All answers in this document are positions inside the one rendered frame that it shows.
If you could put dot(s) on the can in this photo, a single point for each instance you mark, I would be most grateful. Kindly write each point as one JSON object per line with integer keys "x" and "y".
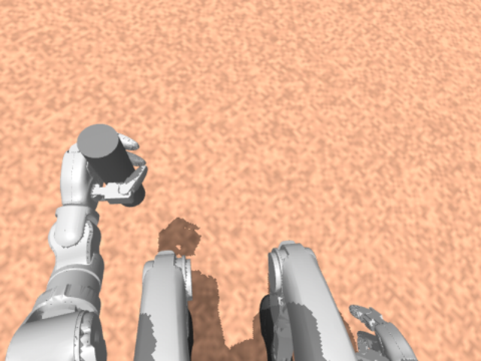
{"x": 104, "y": 151}

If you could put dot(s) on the left robot hand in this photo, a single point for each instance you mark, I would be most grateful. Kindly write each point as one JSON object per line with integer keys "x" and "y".
{"x": 80, "y": 184}

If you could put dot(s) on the left robot arm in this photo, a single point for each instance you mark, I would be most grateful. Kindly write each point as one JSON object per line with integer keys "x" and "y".
{"x": 64, "y": 323}

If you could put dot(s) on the right robot foot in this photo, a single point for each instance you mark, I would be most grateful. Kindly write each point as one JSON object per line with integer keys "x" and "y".
{"x": 267, "y": 326}

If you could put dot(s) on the right robot hand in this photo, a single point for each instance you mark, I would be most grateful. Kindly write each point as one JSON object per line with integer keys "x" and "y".
{"x": 388, "y": 344}

